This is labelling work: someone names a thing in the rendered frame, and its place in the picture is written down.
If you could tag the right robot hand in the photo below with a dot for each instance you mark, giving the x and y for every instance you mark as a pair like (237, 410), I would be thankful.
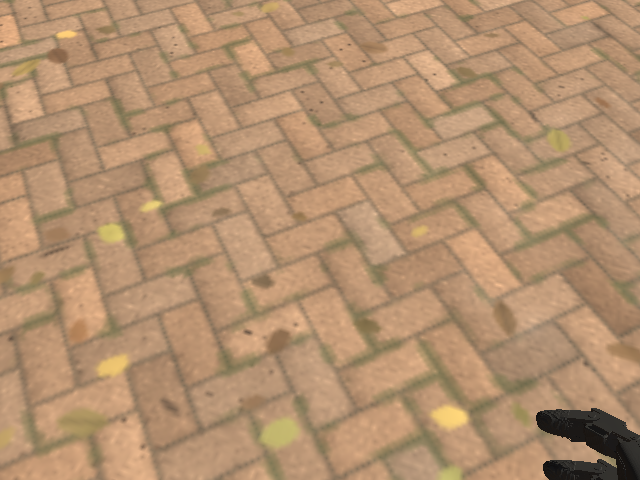
(602, 432)

